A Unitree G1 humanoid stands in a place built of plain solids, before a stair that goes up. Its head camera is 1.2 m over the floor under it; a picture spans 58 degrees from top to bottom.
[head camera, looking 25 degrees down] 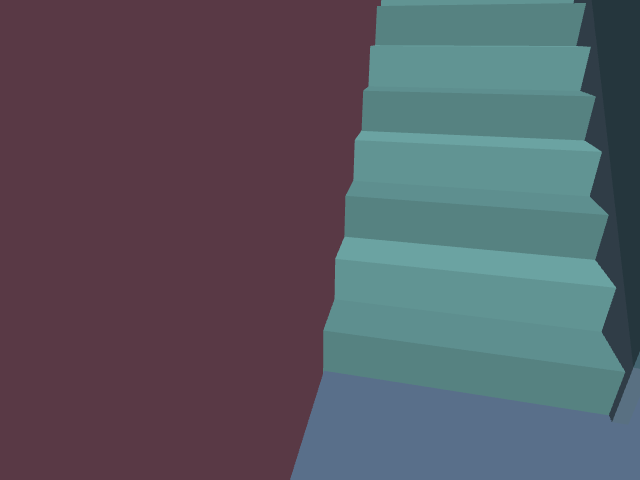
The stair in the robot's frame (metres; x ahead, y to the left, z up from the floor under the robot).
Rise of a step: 0.19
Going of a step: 0.22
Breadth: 1.03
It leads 13 degrees to the right of straight ahead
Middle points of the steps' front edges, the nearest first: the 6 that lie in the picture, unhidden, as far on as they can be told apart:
1.23 -0.51 0.20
1.45 -0.56 0.39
1.66 -0.61 0.58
1.88 -0.66 0.78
2.09 -0.71 0.97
2.31 -0.76 1.16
